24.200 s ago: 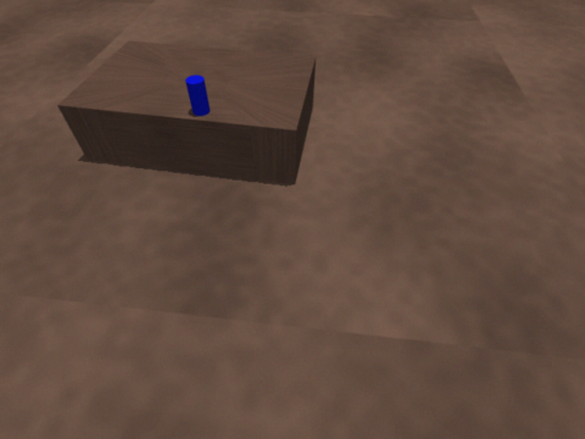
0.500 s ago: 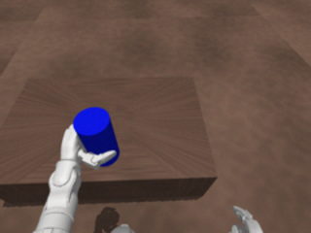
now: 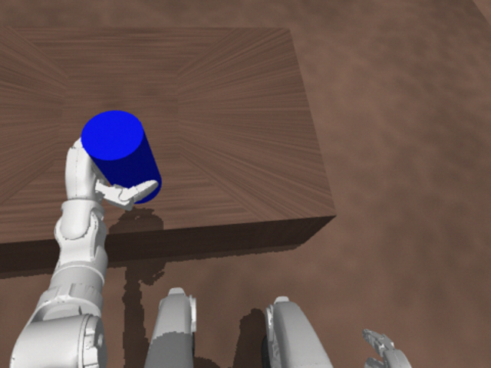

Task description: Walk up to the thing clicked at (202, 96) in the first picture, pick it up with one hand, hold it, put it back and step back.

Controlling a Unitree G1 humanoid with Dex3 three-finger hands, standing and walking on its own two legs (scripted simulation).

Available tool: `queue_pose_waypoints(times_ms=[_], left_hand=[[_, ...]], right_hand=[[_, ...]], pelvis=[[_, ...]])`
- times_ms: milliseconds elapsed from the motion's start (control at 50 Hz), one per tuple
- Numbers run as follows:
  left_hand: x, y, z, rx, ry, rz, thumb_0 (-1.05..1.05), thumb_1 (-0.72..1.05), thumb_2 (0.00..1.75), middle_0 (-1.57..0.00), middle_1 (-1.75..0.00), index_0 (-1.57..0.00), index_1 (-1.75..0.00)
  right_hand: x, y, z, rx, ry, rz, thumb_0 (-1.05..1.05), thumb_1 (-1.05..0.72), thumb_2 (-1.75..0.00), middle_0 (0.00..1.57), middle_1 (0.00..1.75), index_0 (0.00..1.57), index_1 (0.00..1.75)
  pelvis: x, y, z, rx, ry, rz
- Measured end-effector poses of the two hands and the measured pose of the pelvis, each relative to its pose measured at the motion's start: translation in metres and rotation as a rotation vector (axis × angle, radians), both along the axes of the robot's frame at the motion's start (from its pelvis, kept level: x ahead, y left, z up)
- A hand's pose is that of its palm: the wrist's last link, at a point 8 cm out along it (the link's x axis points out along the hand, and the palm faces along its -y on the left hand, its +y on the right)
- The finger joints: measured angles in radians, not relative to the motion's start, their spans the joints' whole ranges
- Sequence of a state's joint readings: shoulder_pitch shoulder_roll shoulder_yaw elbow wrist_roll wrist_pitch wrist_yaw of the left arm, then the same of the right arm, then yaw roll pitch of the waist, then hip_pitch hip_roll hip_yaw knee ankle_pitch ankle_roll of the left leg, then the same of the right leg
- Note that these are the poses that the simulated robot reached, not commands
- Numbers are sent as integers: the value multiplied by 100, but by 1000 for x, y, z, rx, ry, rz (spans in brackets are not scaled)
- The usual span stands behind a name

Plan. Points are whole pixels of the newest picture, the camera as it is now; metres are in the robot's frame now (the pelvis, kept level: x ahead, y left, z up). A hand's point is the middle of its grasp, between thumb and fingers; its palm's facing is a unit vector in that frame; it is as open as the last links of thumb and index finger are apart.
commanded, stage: crouch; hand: left
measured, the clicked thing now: (128, 162) +0.43 +0.18 +0.01
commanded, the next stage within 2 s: lower in 0.76 s
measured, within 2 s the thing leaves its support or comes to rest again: rests again in 1.74 s
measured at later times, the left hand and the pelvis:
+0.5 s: hand (142, 176) +0.45 +0.19 -0.09, palm faces +0.05 -1.00 -0.04, open 10.8 cm; pelvis -0.02 +0.00 -0.08, yaw -2 degrees
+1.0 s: hand (149, 178) +0.47 +0.19 -0.13, palm faces +0.07 -1.00 -0.04, open 10.9 cm; pelvis -0.03 -0.01 -0.12, yaw -4 degrees
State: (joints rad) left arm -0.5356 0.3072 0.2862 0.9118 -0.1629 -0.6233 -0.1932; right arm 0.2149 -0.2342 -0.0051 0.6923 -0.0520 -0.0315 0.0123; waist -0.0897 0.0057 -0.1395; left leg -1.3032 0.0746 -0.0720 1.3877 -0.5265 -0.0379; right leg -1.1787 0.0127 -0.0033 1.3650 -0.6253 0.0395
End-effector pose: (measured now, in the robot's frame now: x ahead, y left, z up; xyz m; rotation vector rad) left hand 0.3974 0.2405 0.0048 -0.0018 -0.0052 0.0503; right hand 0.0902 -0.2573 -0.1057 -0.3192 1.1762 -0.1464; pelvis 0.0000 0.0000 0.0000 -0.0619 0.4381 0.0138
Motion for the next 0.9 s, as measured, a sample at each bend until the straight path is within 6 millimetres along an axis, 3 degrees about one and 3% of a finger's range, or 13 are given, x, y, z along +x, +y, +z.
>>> queue_pose_waypoints(times_ms=[80,200,380,900], left_hand=[[11,-1,-17,8,35,-7,-2,-41,101,-66,-93,-66,-92],[11,-7,-43,-14,63,-6,-2,-41,101,-66,-93,-66,-92],[20,-2,-77,11,13,27,-2,-41,101,-66,-93,-66,-93],[47,-4,-127,33,33,30,-2,-43,103,-67,-94,-66,-94]], right_hand=[[-9,7,-20,25,42,-19,0,-92,-91,20,29,20,30],[-19,15,-40,53,76,-25,0,-92,-91,20,30,20,30],[-25,8,-68,23,98,-10,0,-92,-91,20,30,20,30],[-54,-12,-121,-6,174,-38,0,-93,-91,20,30,20,30]], pelvis=[[-1,3,-13,-8,35,-8],[-4,5,-30,-13,65,-13],[-17,3,-63,-25,105,-18],[-31,-7,-117,-23,163,-45]])
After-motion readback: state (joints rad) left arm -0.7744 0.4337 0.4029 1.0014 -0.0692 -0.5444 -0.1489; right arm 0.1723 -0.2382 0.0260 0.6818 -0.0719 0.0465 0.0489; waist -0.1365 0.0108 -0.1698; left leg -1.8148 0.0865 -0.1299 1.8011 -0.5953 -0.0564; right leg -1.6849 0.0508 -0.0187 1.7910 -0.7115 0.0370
